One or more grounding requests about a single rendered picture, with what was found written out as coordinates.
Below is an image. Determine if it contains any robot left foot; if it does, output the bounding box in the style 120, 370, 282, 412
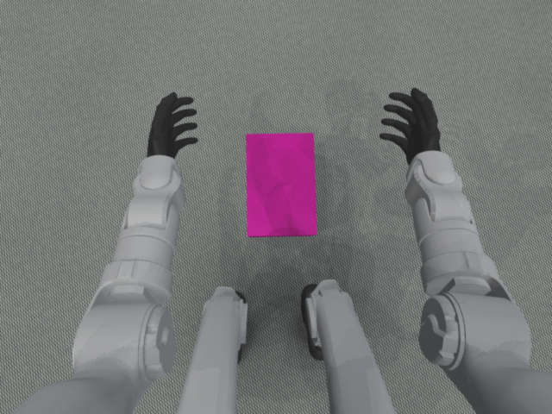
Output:
235, 292, 246, 365

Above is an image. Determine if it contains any robot left shin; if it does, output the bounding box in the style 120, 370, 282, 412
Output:
201, 286, 240, 350

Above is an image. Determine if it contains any robot left forearm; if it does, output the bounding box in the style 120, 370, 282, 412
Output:
72, 155, 185, 371

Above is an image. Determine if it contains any right robot hand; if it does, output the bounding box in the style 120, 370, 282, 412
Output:
379, 88, 441, 165

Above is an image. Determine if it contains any carton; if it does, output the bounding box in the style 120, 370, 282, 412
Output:
246, 133, 317, 237

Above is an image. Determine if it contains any right robot upper arm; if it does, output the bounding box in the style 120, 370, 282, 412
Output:
418, 292, 552, 414

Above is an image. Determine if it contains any left robot hand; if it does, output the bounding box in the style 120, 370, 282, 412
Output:
147, 92, 198, 159

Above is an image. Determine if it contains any left robot upper arm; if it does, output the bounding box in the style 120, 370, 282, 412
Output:
10, 303, 176, 414

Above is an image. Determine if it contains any robot right forearm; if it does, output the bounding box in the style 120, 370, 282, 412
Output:
405, 151, 531, 361

